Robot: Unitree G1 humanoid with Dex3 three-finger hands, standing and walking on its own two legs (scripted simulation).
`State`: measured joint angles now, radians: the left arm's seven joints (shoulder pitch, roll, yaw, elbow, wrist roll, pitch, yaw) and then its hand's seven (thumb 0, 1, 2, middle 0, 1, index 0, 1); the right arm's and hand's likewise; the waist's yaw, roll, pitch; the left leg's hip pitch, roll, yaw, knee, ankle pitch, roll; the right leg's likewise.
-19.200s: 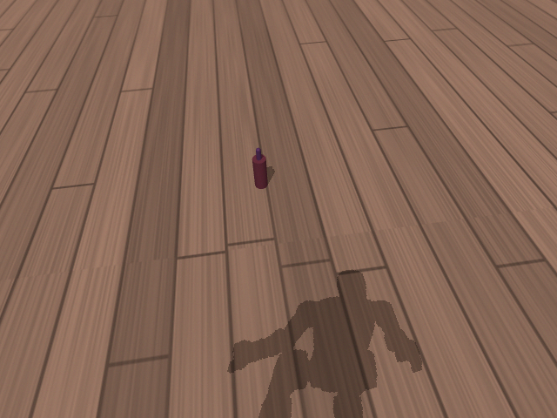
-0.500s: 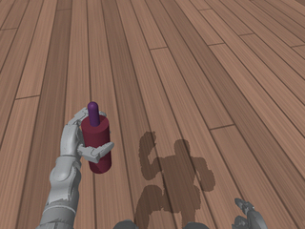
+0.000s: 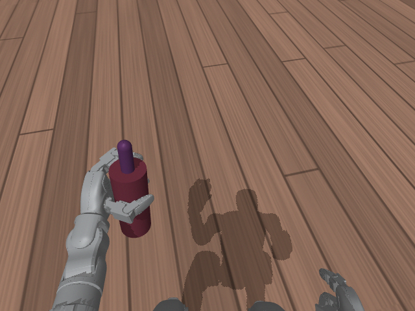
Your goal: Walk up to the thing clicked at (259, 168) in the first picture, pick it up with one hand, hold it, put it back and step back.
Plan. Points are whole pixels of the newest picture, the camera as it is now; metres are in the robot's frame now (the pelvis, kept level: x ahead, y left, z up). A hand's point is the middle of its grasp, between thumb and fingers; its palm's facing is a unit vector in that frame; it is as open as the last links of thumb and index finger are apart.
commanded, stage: hold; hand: left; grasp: from the side
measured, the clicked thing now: (130, 189) +0.32 +0.17 +0.05
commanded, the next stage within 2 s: crouch in 0.36 s
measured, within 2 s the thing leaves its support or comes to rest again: neither
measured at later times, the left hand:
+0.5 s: hand (131, 189) +0.32 +0.16 +0.05, palm faces -0.01 -1.00 +0.00, open 10.0 cm
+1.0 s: hand (145, 215) +0.34 +0.17 -0.11, palm faces +0.00 -1.00 +0.02, open 10.0 cm
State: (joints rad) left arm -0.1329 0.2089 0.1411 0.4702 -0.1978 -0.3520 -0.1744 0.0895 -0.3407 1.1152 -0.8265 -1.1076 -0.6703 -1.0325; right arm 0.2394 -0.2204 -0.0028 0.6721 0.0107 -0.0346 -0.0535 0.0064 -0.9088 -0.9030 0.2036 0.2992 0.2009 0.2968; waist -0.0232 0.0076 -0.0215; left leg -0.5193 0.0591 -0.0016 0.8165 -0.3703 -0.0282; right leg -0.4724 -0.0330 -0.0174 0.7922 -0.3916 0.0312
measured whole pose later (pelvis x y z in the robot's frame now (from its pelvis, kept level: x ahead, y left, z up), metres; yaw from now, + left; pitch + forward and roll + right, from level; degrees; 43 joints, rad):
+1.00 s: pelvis -0.03 +0.00 -0.10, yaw +0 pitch +21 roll -2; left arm -0.33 0.24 0.25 0.84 -0.18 -0.68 -0.24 0.08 -0.32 1.09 -0.82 -1.10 -0.67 -1.03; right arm 0.20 -0.25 -0.02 0.68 -0.05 -0.08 0.00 0.00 -0.89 -0.90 0.20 0.30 0.20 0.30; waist -0.08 -0.02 -0.13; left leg -1.18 0.06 -0.04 1.33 -0.52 -0.04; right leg -1.12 -0.03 -0.02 1.31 -0.56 0.03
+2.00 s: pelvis -0.08 +0.00 -0.40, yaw -6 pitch +28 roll -5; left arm -0.67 0.45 0.49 1.12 -0.09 -0.76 -0.22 0.08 -0.32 1.09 -0.82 -1.09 -0.67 -1.02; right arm 0.09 -0.28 0.08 0.75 -0.15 0.00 0.09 0.00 -0.91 -0.91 0.20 0.30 0.20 0.30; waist -0.15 -0.05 -0.05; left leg -2.23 0.04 -0.18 2.38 -0.66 -0.07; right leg -2.15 0.02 -0.03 2.35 -0.70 0.04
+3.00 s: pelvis -0.08 +0.01 -0.45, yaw -12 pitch +20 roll -12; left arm -0.64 0.64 0.51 1.21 -0.08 -0.90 -0.14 0.08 -0.32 1.10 -0.83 -1.08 -0.68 -1.01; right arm -0.05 -0.34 0.29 0.65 -0.26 0.04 0.14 0.00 -0.92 -0.91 0.21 0.30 0.20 0.30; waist -0.23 -0.17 0.17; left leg -2.26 0.01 -0.32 2.59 -0.69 -0.07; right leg -2.13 0.06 -0.12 2.45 -0.69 0.07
